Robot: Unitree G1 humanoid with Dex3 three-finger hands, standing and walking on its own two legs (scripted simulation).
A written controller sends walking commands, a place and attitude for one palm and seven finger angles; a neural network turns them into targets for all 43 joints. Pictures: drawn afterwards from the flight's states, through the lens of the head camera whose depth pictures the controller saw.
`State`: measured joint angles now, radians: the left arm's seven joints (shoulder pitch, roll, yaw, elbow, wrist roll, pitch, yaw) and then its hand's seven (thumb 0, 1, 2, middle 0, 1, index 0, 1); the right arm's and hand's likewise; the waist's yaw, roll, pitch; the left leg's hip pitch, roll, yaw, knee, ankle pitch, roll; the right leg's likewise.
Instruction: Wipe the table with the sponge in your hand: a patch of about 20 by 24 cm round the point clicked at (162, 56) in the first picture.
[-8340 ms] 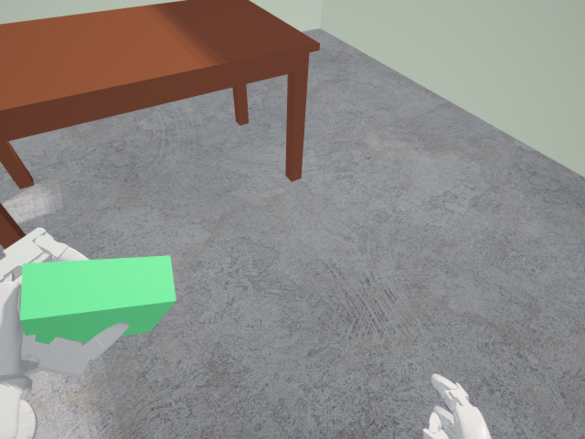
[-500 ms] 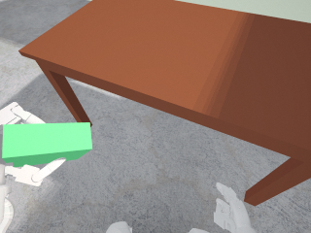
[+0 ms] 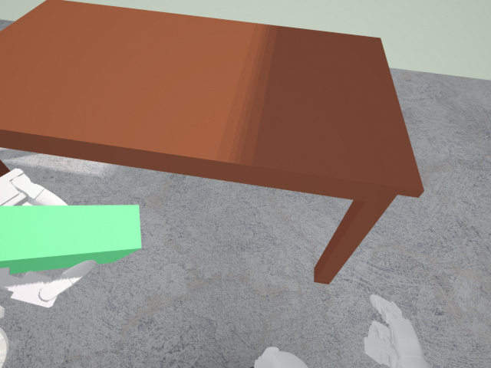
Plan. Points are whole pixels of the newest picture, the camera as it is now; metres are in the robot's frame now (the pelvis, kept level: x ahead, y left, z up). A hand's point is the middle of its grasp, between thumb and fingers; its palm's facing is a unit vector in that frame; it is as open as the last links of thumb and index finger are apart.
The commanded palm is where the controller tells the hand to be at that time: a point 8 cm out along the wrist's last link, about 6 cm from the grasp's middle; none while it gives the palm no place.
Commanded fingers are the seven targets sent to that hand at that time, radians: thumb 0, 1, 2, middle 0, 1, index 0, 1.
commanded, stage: turn to face it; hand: left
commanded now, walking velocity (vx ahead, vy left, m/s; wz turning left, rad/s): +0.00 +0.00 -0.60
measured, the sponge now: (88, 239) +0.22 +0.21 +0.15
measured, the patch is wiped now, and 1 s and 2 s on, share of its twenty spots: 0.00 0.00 0.00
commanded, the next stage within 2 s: take the last steps up to it in 0.68 s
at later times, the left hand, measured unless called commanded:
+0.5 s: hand (158, 239) +0.22 +0.13 +0.18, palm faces +0.08 -0.86 -0.51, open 9.3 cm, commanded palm +0.18 +0.18 +0.19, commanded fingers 0.00 0.10 1.30 -1.20 -1.60 -1.20 -1.60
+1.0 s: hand (244, 295) +0.17 +0.03 +0.18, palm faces -0.05 -0.85 -0.52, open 9.3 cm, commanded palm +0.14 +0.10 +0.19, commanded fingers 0.00 0.10 1.30 -1.20 -1.60 -1.20 -1.60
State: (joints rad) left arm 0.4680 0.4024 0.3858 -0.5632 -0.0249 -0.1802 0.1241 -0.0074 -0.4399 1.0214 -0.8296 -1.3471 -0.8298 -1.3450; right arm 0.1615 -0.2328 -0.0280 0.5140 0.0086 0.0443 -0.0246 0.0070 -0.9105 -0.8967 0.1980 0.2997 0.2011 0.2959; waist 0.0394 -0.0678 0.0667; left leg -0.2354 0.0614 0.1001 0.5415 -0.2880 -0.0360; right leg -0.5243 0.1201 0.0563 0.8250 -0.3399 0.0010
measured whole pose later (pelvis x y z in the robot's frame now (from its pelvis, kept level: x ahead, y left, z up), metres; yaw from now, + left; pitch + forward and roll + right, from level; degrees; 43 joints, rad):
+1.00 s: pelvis -0.12 -0.09 +0.01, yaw -25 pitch +1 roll +1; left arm 0.55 0.39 0.37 -0.50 -0.02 -0.22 0.14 -0.01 -0.44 1.02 -0.83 -1.34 -0.83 -1.34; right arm 0.19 -0.21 0.00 0.64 0.00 -0.03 -0.05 0.01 -0.91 -0.90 0.20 0.30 0.21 0.30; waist -0.05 0.01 0.06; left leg -0.44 0.05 0.07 0.97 -0.39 -0.03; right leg -0.27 0.00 -0.09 0.47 -0.22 -0.07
